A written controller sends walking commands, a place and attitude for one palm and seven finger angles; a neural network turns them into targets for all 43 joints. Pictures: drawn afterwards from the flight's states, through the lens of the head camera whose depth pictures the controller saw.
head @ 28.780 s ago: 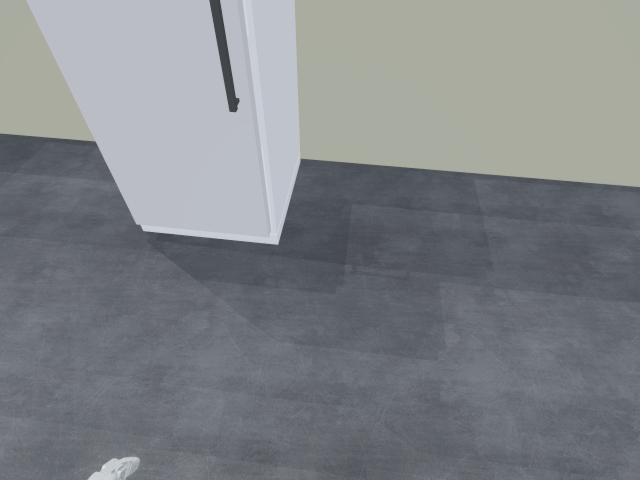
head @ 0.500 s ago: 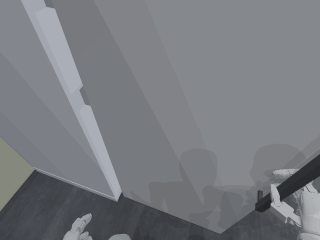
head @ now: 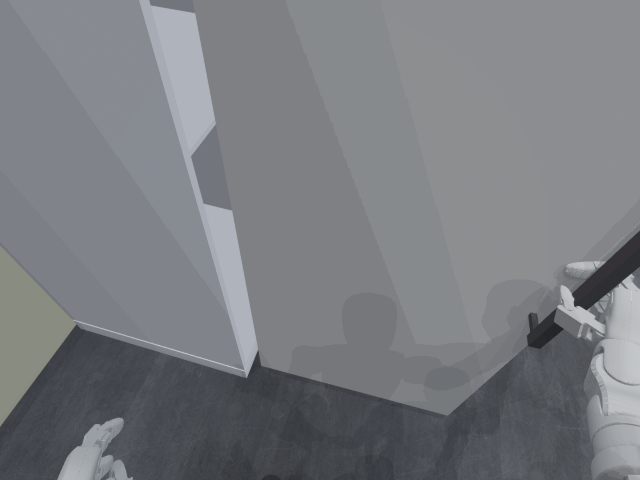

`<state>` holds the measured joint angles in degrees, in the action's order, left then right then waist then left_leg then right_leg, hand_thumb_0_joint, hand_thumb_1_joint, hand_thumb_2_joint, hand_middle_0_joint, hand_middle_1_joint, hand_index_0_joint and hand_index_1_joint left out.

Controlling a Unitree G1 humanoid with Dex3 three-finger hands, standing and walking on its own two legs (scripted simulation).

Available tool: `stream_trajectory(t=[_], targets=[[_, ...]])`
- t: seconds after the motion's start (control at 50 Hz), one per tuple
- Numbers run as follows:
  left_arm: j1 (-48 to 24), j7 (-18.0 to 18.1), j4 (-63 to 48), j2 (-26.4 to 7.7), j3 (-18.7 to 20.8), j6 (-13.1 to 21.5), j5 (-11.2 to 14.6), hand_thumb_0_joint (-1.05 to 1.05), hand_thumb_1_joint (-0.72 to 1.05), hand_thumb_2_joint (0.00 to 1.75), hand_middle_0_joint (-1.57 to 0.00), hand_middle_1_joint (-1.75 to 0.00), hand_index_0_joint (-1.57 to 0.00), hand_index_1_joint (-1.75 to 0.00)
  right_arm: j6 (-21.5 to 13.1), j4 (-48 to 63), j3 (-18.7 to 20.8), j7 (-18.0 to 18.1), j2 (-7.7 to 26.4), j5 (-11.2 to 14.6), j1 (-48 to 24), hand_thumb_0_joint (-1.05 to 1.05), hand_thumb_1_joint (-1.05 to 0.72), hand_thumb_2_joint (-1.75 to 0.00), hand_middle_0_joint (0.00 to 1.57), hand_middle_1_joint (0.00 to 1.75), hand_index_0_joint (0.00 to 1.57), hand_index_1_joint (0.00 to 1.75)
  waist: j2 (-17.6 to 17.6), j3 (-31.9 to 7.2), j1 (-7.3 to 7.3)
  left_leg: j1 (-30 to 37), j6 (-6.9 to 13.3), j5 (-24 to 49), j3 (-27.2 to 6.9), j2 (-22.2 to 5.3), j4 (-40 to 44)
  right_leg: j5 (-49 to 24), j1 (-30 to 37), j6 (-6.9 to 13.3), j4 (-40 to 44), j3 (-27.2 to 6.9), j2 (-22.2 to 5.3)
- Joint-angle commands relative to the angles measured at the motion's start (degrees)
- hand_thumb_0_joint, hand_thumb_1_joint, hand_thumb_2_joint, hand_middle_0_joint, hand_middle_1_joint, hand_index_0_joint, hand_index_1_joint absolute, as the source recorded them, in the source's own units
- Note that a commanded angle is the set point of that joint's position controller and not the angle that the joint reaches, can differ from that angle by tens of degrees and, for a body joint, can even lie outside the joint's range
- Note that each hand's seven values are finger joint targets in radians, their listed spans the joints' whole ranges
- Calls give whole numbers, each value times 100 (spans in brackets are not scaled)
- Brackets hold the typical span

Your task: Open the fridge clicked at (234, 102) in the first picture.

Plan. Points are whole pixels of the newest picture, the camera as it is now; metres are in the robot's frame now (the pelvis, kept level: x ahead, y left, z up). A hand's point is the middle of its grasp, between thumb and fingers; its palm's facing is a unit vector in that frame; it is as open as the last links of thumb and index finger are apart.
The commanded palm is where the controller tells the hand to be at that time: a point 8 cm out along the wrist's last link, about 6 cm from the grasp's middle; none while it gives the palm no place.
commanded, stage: stop walking and hold the door back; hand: right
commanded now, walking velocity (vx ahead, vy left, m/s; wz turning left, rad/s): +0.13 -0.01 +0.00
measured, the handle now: (606, 263) +0.38 -0.33 +0.09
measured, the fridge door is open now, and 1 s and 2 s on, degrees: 89 84 80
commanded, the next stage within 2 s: loosen the grip on the handle in 0.92 s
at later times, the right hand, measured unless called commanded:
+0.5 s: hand (558, 257) +0.43 -0.31 +0.04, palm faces +0.36 +0.88 -0.30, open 5.6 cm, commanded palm +0.36 -0.37 +0.03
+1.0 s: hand (566, 290) +0.38 -0.31 +0.03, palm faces +0.25 +0.91 -0.33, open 5.5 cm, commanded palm +0.34 -0.36 +0.03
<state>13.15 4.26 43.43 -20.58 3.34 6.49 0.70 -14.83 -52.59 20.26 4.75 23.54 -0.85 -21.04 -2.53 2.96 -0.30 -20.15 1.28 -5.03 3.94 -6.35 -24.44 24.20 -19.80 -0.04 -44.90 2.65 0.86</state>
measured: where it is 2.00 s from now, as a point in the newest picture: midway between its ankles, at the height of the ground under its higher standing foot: outside the picture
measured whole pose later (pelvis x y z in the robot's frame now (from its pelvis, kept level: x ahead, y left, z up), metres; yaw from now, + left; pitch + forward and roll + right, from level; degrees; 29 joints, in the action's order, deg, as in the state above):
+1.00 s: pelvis +0.07 -0.06 -0.01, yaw +8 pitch -1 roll +1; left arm 12.0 6.1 39.3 -11.1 -3.0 7.4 0.2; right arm -9.4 -23.3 17.1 3.8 20.5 1.8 2.3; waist 2.2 -0.4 0.4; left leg -10.3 0.7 -16.3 3.6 1.0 -27.5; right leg 12.0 -17.9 0.4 -30.8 2.3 -2.4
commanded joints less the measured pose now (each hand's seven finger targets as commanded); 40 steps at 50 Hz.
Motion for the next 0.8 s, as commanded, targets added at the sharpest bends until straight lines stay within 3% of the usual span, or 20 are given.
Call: stream_trajectory(t=[0.0, 0.02, 0.04, 0.06, 0.08, 0.1, 0.18, 0.26, 0.28, 0.3, 0.32, 0.36, 0.4, 0.44, 0.56, 0.6, 0.64, 0.66, 0.7, 0.78], targets=[[228, 93, -510, -484, 76, 250, 18, 0, 90, 90, -20, -30, -20, -30, -579, 901, 789, 271, 2836, 89, -2593, 0, -90, -90, 45, 140, 45, 140, -130, -1599, 11, 486, 165, -2725, -1282, -745, 972, 16, 1337, 204, 1871, 417, 147], [328, 126, -472, -563, 36, 174, -20, 0, 90, 90, -20, -30, -20, -30, -640, 743, 879, 215, 2996, 57, -2699, 0, -90, -90, 45, 140, 45, 140, 287, -1624, -22, 357, 10, -2479, -1036, -423, 434, 22, 1648, 312, 2367, 326, 25], [358, 143, -570, -665, 39, 124, -26, 0, 90, 90, -20, -30, -20, -30, -711, 730, 810, 155, 2886, 46, -2846, 0, -90, -90, 45, 140, 45, 140, 1071, -1455, -88, -193, -174, -2379, -670, -3, -525, 515, 1799, 581, 2912, -714, -598], [210, 158, -684, -776, 27, 113, 14, 0, 90, 90, -20, -30, -20, -30, -737, 851, 741, 148, 2771, 90, -3195, 0, -90, -90, 45, 140, 45, 140, 2174, -1119, -56, -1033, -358, -2234, 98, 533, -1804, 961, 1815, 980, 3601, -2285, -1762], [90, 193, -766, -667, -9, 99, 35, 0, 90, 90, -20, -30, -20, -30, -579, 815, 895, 191, 2990, 66, -3506, 0, -90, -90, 45, 140, 45, 140, 2055, -869, -24, -1481, -303, -2302, -35, 614, -2842, -26, 1674, 1251, 3758, -2741, -2172], [52, 201, -860, -466, -1, 80, 103, 0, 90, 90, -20, -30, -20, -30, -513, 943, 844, 179, 2938, 129, -3348, 0, -90, -90, 45, 140, 45, 140, 1624, -1024, 82, -1473, -300, -2143, -163, 572, -3207, -1464, 1929, 1299, 3419, -2390, -2111], [351, 266, -592, -562, -59, -73, 68, 0, 90, 90, -20, -30, -20, -30, -149, 109, 574, -5, 2649, 4, -2608, 0, -90, -90, 45, 140, 45, 140, 1709, -1128, 37, -563, -318, -1407, 83, 524, -1937, -3364, 1736, 934, 2240, -712, -1407], [358, 181, -731, -551, -111, -125, 119, 0, 90, 90, -20, -30, -20, -30, -52, 214, 617, -112, 2652, 21, -2103, 0, -90, -90, 45, 140, 45, 140, 1381, -1445, 62, 1327, -173, -526, 358, 834, -108, -4150, 1047, 446, 959, -265, -1208], [339, 157, -754, -516, -77, -149, 143, 0, 90, 90, -20, -30, -20, -30, -61, 251, 782, -87, 2803, -19, -1858, 0, -90, -90, 45, 140, 45, 140, 1040, -1724, 80, 2492, 65, 279, -164, 439, -135, -3906, 167, 298, 136, -107, -1068], [391, 155, -804, -405, -20, -180, 179, 0, 90, 90, -20, -30, -20, -30, -51, 24, 908, -72, 2902, -6, -1531, 0, -90, -90, 45, 140, 45, 140, -28, -1876, 33, 3458, 628, 1662, -1611, -676, -94, -1928, -1137, 82, -1197, 176, -462], [293, 138, -817, -496, 82, -184, 184, 0, 90, 90, -20, -30, -20, -30, -8, -20, 1315, -63, 3160, 95, -1269, 0, -90, -90, 45, 140, 45, 140, -640, -1988, 132, 3555, 1242, 3171, -2727, -1669, -16, 676, -1957, -23, -2440, -172, -120], [320, 35, -717, -391, 17, -110, 241, 0, 90, 90, -20, -30, -20, -30, -25, 453, 1396, -70, 3045, 156, -983, 0, -90, -90, 45, 140, 45, 140, -327, -1979, 77, 3045, 1080, 2997, -2106, -1555, -124, 597, -1741, -79, -2781, -794, -391], [140, 23, -586, -341, -150, -20, 179, 0, 90, 90, -20, -30, -20, -30, -135, 667, 1615, -45, 3166, 172, -895, 0, -90, -90, 45, 140, 45, 140, 131, -1568, 42, 2349, 997, 2386, -1520, -1339, -24, 358, -1561, -78, -2283, -636, -502], [145, 54, -632, -286, -230, 0, 104, 0, 90, 90, -20, -30, -20, -30, -198, 971, 1633, -52, 2970, 186, -525, 0, -90, -90, 45, 140, 45, 140, -50, -1291, -12, 1666, 763, 2122, -915, -921, 77, -101, -970, -50, -1227, -377, -491], [-11, 211, -908, -290, -88, 222, -3, 0, 90, 90, -20, -30, -20, -30, -127, 2497, 1332, 10, 2368, 217, 357, 0, -90, -90, 45, 140, 45, 140, -86, -1158, -24, 808, 329, 603, -428, -322, 11, -1873, 720, -116, 1147, -22, -296], [-157, 261, -1017, -368, 3, 264, 2, 0, 90, 90, -20, -30, -20, -30, -158, 3296, 945, 9, 1869, 250, 455, 0, -90, -90, 45, 140, 45, 140, 825, -902, -101, 256, 23, -675, -318, 120, -446, -2628, 1208, 83, 1941, -680, -786], [-173, 185, -1209, -346, -4, 260, -27, 0, 90, 90, -20, -30, -20, -30, -127, 3807, 695, 17, 1490, 249, 742, 0, -90, -90, 45, 140, 45, 140, 1694, -957, -12, 64, -191, -2068, -222, 826, -1458, -2862, 983, 687, 2600, -2041, -1671], [-273, 162, -1230, -176, -20, 309, -80, 0, 90, 90, -20, -30, -20, -30, -108, 4065, 679, 39, 1424, 242, 1132, 0, -90, -90, 45, 140, 45, 140, 2198, -953, -15, -126, -193, -2370, -222, 838, -2108, -3251, 1149, 850, 2837, -2232, -1805], [-296, 152, -1204, -83, -49, 368, -150, 0, 90, 90, -20, -30, -20, -30, -137, 4621, 903, 99, 1687, 183, 1295, 0, -90, -90, 45, 140, 45, 140, 2461, -1158, 68, -2, -182, -2470, -325, 653, -2245, -3494, 1202, 851, 2695, -1954, -1700], [-81, 109, -1245, -145, -49, 405, -53, 0, 90, 90, -20, -30, -20, -30, 109, 4990, 536, 104, 1161, 232, 1746, 0, -90, -90, 45, 140, 45, 140, 1964, -1667, -56, 512, -229, -1663, -39, 708, -745, -3798, 1677, 521, 1901, -839, -1210]])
